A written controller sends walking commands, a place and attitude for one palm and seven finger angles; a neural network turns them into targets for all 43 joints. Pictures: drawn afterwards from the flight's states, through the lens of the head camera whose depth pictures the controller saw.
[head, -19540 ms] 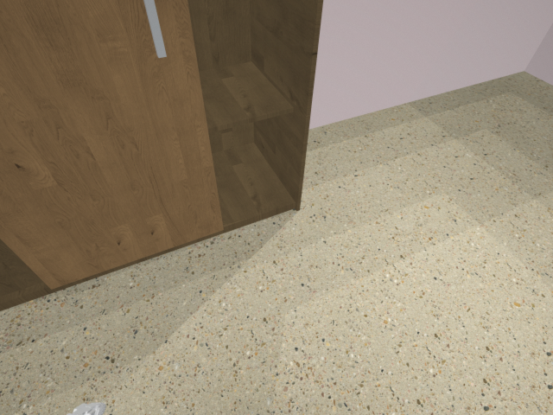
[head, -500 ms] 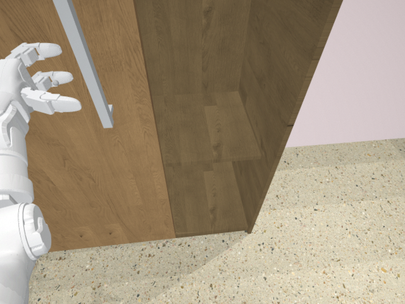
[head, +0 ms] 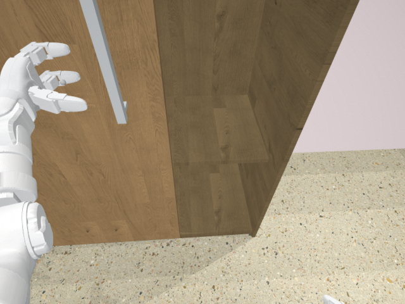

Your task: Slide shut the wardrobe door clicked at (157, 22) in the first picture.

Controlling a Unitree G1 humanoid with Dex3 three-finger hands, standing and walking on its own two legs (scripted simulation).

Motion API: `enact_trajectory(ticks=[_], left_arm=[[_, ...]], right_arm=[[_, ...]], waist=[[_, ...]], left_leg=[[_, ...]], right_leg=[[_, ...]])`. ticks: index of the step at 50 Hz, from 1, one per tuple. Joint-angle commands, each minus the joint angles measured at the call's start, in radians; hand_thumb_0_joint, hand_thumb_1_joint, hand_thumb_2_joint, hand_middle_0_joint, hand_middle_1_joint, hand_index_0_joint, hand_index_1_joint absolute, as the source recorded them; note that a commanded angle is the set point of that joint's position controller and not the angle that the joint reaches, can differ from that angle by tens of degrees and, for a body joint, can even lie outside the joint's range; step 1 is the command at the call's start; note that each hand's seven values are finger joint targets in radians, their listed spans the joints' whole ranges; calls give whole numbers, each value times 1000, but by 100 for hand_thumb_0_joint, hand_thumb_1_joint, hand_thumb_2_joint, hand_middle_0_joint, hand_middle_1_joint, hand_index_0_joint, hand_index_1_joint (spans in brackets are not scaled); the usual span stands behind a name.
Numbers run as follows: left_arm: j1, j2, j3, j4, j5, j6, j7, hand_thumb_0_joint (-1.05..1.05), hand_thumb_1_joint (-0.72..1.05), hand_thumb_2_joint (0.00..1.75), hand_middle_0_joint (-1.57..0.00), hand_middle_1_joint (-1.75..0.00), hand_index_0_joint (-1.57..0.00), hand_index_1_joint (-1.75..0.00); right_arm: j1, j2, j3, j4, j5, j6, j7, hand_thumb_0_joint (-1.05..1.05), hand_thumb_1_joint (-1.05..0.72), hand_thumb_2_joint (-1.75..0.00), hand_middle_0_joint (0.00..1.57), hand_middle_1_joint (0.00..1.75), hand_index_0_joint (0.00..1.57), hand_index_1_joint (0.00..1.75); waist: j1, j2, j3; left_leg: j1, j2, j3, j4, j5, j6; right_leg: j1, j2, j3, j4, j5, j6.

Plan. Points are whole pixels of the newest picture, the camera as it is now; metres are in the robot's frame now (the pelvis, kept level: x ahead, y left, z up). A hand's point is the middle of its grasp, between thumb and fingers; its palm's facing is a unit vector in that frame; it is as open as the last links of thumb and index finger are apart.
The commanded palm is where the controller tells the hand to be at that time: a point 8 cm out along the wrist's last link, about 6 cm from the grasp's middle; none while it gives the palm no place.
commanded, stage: move the hooked fingers beside the handle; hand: left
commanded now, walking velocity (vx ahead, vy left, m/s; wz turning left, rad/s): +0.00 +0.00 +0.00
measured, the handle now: (107, 56) +0.52 +0.20 +0.24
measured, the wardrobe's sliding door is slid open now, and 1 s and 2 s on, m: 0.37 0.37 0.37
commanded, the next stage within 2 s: feel for the door with the fingertips in 0.48 s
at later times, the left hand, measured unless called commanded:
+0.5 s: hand (70, 79) +0.45 +0.25 +0.23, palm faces +0.13 -0.99 +0.00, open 14.0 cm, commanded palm +0.42 +0.30 +0.22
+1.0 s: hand (92, 80) +0.45 +0.21 +0.23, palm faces +0.10 -0.99 +0.00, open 14.0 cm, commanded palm +0.43 +0.27 +0.22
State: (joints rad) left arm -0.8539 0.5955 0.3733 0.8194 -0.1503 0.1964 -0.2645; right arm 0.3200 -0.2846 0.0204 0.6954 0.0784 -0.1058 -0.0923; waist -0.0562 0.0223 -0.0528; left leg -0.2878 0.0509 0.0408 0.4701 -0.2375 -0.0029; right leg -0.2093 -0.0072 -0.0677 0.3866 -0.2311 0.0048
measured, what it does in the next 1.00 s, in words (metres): stands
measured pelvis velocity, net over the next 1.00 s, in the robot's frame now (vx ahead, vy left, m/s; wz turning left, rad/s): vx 0.00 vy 0.00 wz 0.00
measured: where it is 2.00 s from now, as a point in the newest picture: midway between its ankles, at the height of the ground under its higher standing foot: outside the picture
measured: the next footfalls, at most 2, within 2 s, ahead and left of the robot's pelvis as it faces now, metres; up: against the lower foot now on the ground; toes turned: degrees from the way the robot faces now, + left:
none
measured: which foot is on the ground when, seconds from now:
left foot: down 0.00-1.00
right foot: down 0.00-1.00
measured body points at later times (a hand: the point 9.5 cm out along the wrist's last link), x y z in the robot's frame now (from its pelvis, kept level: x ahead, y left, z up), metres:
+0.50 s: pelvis +0.00 +0.00 +0.00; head +0.02 +0.00 +0.45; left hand +0.44 +0.31 +0.23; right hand +0.05 -0.28 -0.11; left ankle +0.00 +0.12 -0.74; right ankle -0.02 -0.12 -0.74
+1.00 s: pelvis +0.00 +0.00 +0.00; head +0.00 -0.01 +0.45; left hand +0.44 +0.26 +0.23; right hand +0.11 -0.27 -0.10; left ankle +0.00 +0.12 -0.74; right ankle -0.02 -0.12 -0.74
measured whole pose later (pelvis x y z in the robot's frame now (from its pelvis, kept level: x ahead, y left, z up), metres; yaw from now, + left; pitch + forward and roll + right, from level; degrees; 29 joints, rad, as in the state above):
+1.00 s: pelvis +0.00 +0.00 +0.00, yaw +0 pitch +3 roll -1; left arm -0.87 0.48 0.33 0.78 -0.15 0.21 -0.18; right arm 0.28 -0.26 0.03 0.69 0.07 -0.11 -0.08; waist -0.05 0.03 -0.05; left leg -0.27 0.05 0.04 0.46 -0.24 -0.01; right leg -0.20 0.00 -0.06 0.39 -0.24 0.00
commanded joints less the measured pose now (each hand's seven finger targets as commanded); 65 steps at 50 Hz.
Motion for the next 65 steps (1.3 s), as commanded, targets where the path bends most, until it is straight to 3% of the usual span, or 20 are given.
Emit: enact_trajectory(ticks=[1,3,4,6,8,10,15,19,21,23,29,30,31,36,43,47,51,53,56,65], left_arm=[[-540,215,1,-228,-23,-78,-1,0,-50,30,-30,-120,-30,-120],[-529,233,21,-223,-25,-77,9,0,-50,30,-30,-120,-30,-120],[-538,211,1,-197,-21,-71,12,0,-50,30,-30,-120,-30,-120],[-553,241,25,-135,-11,-66,25,0,-50,30,-30,-120,-30,-120],[-571,295,57,-133,5,-83,36,0,-50,30,-30,-120,-30,-120],[-602,275,34,-159,17,-111,37,0,-50,30,-30,-120,-30,-120],[-533,337,95,-176,6,-136,16,0,-50,30,-30,-120,-30,-120],[-455,308,79,-189,0,-98,1,0,-50,30,-30,-120,-30,-120],[-409,330,110,-210,-4,-74,-1,0,-50,30,-30,-120,-30,-120],[-419,288,74,-213,-12,-60,-5,0,-50,30,-30,-120,-30,-120],[-460,293,80,-299,-20,-65,8,0,-50,30,-30,-120,-30,-120],[-482,223,16,-318,-23,-65,5,0,-50,30,-30,-120,-30,-120],[-498,203,4,-338,-26,-67,8,0,-50,30,-30,-120,-30,-120],[-512,161,-12,-299,-30,-39,34,0,-50,30,-30,-120,-30,-120],[-514,193,26,-260,-8,-51,84,0,-50,30,-30,-120,-30,-120],[-522,132,-18,-283,-9,-63,88,0,-50,30,-30,-120,-30,-120],[-517,208,45,-238,-3,-58,98,0,-50,30,-30,-120,-30,-120],[-530,177,9,-234,8,-60,98,0,-50,30,-30,-120,-30,-120],[-586,154,-17,-229,3,-77,91,0,-50,30,-30,-120,-30,-120],[-631,199,5,-103,14,-102,75,0,-50,30,-30,-120,-30,-120]], right_arm=[[7,-164,-55,-91,0,-52,-15,0,-90,-90,20,30,20,30],[14,-169,-56,-87,-3,-54,-15,0,-90,-90,20,30,20,30],[11,-164,-52,-85,-1,-54,-15,0,-90,-90,20,30,20,30],[25,-170,-52,-71,-4,-54,-16,0,-90,-90,20,30,20,30],[37,-175,-53,-72,-9,-52,-15,0,-90,-90,20,30,20,30],[42,-167,-53,-79,-13,-57,-12,0,-90,-90,20,30,20,30],[52,-172,-59,-89,-10,-54,-12,0,-90,-90,20,30,20,30],[48,-172,-61,-100,-2,-46,-8,0,-90,-90,20,30,20,30],[48,-176,-64,-106,-1,-42,-7,0,-90,-90,20,30,20,30],[42,-176,-65,-101,1,-37,-9,0,-90,-90,20,30,20,30],[23,-170,-64,-96,1,-38,-11,0,-90,-90,20,30,20,30],[11,-163,-61,-101,3,-41,-10,0,-90,-90,20,30,20,30],[8,-162,-62,-99,1,-46,-9,0,-90,-90,20,30,20,30],[-10,-156,-56,-88,-1,-51,-9,0,-90,-90,20,30,20,30],[-16,-150,-50,-94,-8,-45,-5,0,-90,-90,20,30,20,30],[-30,-138,-47,-104,-5,-44,-3,0,-90,-90,20,30,20,30],[-17,-145,-48,-95,-8,-38,-7,0,-90,-90,20,30,20,30],[-16,-143,-48,-94,-7,-37,-6,0,-90,-90,20,30,20,30],[-6,-142,-51,-85,-8,-41,-8,0,-90,-90,20,30,20,30],[59,-159,-60,-46,-15,-54,-7,0,-90,-90,20,30,20,30]], waist=[[-25,78,-260],[-18,66,-274],[-24,59,-257],[-30,23,-226],[-24,33,-248],[-28,61,-287],[-6,60,-340],[2,62,-305],[13,52,-314],[-5,37,-264],[-10,75,-279],[-20,103,-266],[-21,102,-279],[-21,70,-266],[-2,18,-293],[-4,31,-298],[4,1,-288],[-6,37,-268],[-24,28,-268],[-41,25,-259]], left_leg=[[218,-42,-53,-33,253,22],[214,-42,-53,-34,253,23],[199,-42,-53,-38,241,23],[166,-43,-53,-42,200,26],[157,-44,-47,-39,200,28],[183,-42,-50,-37,235,24],[201,-39,-38,-27,300,27],[186,-39,-26,-32,321,28],[186,-39,-26,-30,336,29],[170,-40,-18,-27,307,32],[201,-40,-28,-23,310,31],[211,-41,-31,-25,300,27],[228,-40,-37,-24,299,26],[218,-42,-41,-26,283,26],[195,-46,-32,-21,284,32],[208,-44,-32,-27,296,29],[178,-44,-28,-32,291,32],[183,-44,-23,-30,277,31],[190,-43,-28,-33,263,31],[163,-45,-32,-29,234,32]], right_leg=[[-28,49,20,-37,251,-28],[-15,49,17,-37,246,-29],[-23,46,18,-36,238,-27],[-37,44,20,-44,206,-24],[-19,42,26,-41,207,-24],[-8,42,27,-32,240,-25],[46,47,32,-20,323,-24],[51,48,26,-20,347,-23],[62,50,25,-18,365,-23],[38,51,24,-26,345,-21],[21,52,25,-26,331,-23],[2,52,24,-28,313,-24],[-5,53,22,-30,304,-25],[-12,50,17,-29,289,-26],[33,43,26,-20,310,-24],[38,42,26,-18,326,-24],[57,40,29,-20,335,-23],[38,40,30,-27,310,-22],[23,42,32,-33,303,-20],[-6,43,33,-36,271,-19]])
